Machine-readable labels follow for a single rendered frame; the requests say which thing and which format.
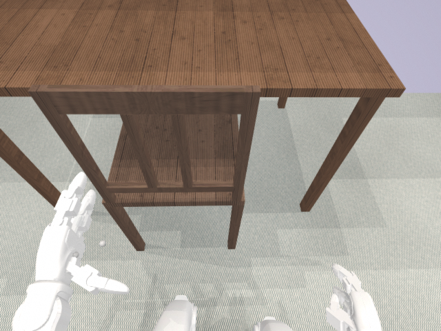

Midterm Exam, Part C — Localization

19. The left robot forearm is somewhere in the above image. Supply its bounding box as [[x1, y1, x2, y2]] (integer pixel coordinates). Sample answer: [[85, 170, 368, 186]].
[[12, 281, 73, 331]]

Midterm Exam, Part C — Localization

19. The chair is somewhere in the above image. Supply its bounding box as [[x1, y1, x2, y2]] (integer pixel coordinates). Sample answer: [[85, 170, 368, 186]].
[[28, 85, 261, 251]]

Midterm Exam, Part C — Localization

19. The robot left hand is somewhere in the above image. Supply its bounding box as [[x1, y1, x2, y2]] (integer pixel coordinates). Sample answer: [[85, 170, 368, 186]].
[[35, 172, 130, 295]]

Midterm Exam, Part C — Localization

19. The robot right hand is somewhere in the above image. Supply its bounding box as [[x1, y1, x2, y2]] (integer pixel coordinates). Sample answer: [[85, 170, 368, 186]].
[[326, 263, 382, 331]]

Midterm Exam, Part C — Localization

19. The table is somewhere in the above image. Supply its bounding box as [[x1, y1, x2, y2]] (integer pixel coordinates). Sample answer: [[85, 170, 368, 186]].
[[0, 0, 406, 212]]

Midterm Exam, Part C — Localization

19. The robot left thigh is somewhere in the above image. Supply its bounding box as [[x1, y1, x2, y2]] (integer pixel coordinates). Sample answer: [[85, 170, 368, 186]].
[[153, 300, 197, 331]]

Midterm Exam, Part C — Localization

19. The left robot shin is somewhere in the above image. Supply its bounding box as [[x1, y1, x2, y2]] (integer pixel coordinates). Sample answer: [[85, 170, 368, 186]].
[[175, 295, 188, 301]]

